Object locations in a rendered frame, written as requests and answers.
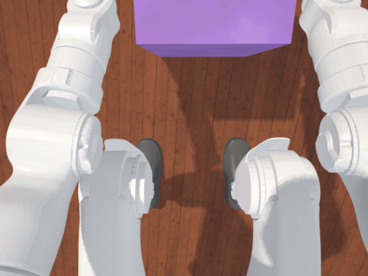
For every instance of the robot left thigh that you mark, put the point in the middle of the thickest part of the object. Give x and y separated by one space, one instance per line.
109 218

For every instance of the right robot forearm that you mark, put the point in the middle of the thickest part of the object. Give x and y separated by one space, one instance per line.
337 32

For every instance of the left robot forearm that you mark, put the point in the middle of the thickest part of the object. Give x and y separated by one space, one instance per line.
79 59

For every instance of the robot thigh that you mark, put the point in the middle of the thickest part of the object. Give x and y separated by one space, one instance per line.
286 235
109 218

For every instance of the robot left upper arm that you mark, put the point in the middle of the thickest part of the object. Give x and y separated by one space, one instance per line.
50 148

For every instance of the robot right upper arm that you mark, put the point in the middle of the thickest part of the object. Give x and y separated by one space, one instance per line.
342 147

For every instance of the robot right thigh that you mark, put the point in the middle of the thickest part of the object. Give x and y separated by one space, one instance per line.
286 235

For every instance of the carton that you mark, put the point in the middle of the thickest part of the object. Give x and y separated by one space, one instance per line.
213 28

